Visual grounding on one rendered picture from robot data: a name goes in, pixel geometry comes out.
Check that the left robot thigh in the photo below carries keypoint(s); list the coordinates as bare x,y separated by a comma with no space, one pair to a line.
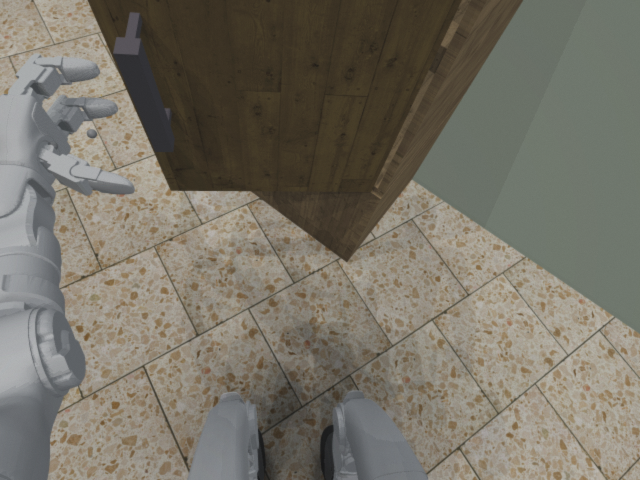
229,434

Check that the left robot forearm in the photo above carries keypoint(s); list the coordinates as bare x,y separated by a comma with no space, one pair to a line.
30,253

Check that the left robot hand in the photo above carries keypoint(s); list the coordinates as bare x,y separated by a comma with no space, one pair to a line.
26,128

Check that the left robot upper arm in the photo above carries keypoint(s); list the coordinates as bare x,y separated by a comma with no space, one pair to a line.
40,361

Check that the handle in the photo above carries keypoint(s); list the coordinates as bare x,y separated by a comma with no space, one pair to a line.
133,63

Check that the cupboard door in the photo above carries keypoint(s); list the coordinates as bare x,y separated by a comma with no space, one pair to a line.
282,95

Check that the robot right shin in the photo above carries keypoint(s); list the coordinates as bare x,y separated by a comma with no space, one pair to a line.
344,466

